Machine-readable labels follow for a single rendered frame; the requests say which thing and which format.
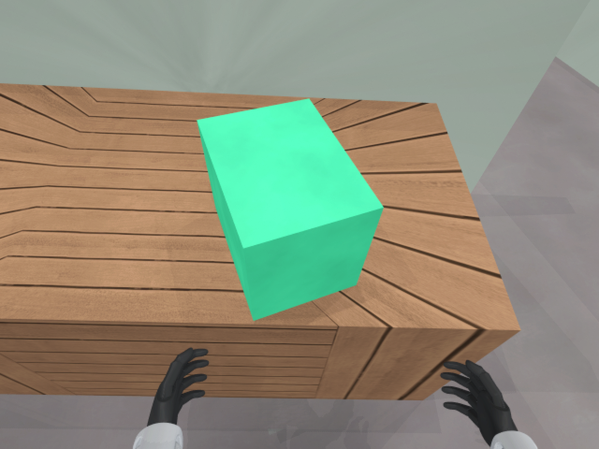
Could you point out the carton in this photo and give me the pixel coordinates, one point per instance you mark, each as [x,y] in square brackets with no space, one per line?
[298,216]

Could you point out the pedestal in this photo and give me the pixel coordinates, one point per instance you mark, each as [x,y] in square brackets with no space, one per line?
[113,260]

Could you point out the robot right forearm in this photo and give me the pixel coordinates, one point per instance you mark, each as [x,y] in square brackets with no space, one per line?
[512,439]

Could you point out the robot left hand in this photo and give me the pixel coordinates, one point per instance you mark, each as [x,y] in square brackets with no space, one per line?
[169,397]

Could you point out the robot right hand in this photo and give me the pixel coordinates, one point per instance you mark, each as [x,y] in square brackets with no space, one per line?
[490,412]

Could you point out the robot left forearm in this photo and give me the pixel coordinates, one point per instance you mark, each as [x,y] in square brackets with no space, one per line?
[160,436]

